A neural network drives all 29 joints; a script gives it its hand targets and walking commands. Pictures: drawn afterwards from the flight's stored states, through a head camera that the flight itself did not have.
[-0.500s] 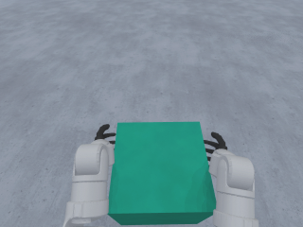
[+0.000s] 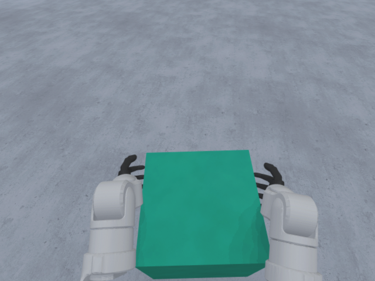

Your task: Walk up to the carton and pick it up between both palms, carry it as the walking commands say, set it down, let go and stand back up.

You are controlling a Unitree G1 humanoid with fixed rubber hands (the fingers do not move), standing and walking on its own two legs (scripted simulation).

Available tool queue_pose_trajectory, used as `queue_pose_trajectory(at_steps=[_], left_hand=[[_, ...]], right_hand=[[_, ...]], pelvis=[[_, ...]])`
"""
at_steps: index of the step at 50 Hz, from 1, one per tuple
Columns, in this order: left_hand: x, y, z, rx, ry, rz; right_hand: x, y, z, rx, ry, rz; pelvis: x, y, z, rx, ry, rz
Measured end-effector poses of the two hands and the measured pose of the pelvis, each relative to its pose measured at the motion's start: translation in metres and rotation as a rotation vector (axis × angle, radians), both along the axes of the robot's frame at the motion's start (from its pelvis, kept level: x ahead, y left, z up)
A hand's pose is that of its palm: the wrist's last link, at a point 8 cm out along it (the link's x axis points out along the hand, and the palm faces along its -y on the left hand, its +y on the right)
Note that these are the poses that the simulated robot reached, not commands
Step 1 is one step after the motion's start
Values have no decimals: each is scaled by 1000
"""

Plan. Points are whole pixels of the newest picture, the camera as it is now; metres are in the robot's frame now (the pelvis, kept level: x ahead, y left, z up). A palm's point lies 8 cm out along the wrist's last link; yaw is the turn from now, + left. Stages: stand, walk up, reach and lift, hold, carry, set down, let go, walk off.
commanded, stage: carry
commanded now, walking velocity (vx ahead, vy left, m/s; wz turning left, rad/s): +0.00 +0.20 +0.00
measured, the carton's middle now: (199, 217) +0.29 +0.00 +0.00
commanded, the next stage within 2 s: none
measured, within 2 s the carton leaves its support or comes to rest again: neither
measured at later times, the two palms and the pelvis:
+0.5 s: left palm (66, 200) +0.27 +0.26 +0.09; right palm (218, 204) +0.27 -0.04 +0.09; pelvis -0.03 +0.10 +0.01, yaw +2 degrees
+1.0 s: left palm out of the picture +0.24 +0.40 +0.09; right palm (144, 206) +0.26 +0.10 +0.09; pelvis -0.05 +0.22 +0.01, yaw +5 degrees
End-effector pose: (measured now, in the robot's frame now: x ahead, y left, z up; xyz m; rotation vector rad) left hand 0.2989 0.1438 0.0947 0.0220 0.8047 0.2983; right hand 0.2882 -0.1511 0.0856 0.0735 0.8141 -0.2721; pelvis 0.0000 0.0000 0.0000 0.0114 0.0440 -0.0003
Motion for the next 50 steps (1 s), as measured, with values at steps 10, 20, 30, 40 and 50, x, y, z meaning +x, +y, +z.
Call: queue_pose_trajectory(at_steps=[10, 20, 30, 40, 50], left_hand=[[-14, 43, -3, -20, 1, 4], [-24, 92, 0, -17, -17, 27], [-35, 137, -3, -17, 16, 49], [-43, 192, -4, -19, 18, 69], [-55, 253, -9, -39, 10, 87]], right_hand=[[-12, 42, 4, -19, 1, 6], [-16, 92, 6, -24, -17, 30], [-20, 136, 3, -22, 16, 51], [-22, 192, 2, -22, 20, 72], [-29, 253, 3, -39, 13, 87]], pelvis=[[-14, 38, 1, -34, -11, 4], [-23, 79, -2, -42, -15, 31], [-32, 118, 7, -21, -9, 53], [-41, 165, 10, -35, 9, 70], [-52, 219, 8, -52, 12, 92]])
